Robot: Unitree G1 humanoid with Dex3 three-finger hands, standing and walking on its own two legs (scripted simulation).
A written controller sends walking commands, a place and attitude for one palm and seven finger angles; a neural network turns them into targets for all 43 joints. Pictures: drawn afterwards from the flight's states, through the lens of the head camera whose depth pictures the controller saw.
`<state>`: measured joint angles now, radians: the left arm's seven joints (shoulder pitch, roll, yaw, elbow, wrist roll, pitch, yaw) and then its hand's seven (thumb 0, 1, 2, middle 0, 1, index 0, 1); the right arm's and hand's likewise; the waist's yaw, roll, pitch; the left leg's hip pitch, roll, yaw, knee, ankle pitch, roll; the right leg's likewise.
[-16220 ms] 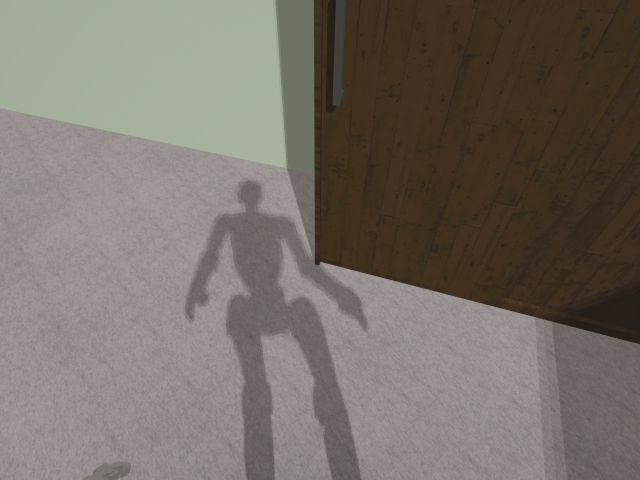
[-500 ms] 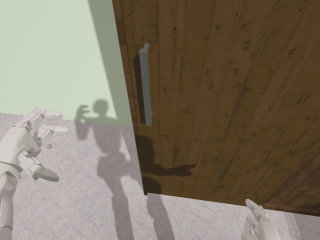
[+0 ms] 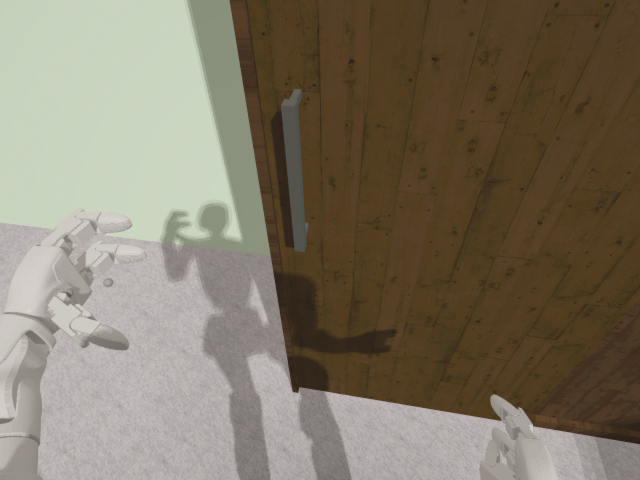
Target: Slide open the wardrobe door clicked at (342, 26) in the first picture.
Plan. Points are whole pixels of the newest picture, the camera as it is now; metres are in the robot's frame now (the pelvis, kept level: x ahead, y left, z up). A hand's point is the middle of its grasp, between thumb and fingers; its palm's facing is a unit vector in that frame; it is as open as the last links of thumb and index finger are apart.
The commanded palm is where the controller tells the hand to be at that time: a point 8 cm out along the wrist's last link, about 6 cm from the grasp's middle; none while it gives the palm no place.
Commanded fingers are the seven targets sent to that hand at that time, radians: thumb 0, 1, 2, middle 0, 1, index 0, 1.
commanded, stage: move the hooked fingers beside the handle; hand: left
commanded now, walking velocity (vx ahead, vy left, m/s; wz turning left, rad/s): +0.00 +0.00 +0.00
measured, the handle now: (298, 179) +0.51 +0.09 +0.12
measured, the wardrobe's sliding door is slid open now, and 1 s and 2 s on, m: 0.00 0.00 0.00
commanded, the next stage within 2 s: none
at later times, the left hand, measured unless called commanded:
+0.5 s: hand (165, 254) +0.33 +0.23 +0.13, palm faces -0.05 -1.00 -0.01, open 13.9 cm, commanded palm +0.32 +0.28 +0.14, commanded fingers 0.00 -0.50 0.30 -0.30 -1.20 -0.30 -1.20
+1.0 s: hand (211, 224) +0.39 +0.18 +0.13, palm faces -0.08 -1.00 +0.00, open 14.0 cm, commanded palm +0.38 +0.24 +0.13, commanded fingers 0.00 -0.50 0.30 -0.30 -1.20 -0.30 -1.20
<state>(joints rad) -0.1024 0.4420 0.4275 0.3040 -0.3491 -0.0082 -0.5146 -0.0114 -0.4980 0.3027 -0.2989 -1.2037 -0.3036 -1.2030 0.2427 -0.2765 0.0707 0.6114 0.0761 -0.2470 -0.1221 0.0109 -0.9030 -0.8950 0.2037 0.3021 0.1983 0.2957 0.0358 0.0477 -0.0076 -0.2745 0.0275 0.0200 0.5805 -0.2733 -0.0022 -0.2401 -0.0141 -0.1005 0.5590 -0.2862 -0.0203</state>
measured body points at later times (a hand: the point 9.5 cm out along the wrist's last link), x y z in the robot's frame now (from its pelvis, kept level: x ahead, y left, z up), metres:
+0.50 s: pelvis +0.01 +0.00 +0.00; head +0.00 -0.01 +0.45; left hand +0.33 +0.28 +0.14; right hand +0.15 -0.25 -0.08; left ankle +0.03 +0.12 -0.73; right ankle +0.01 -0.10 -0.73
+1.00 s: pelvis +0.01 +0.01 +0.00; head +0.02 +0.00 +0.45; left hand +0.39 +0.24 +0.13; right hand +0.14 -0.25 -0.10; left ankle +0.03 +0.12 -0.73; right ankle +0.01 -0.10 -0.73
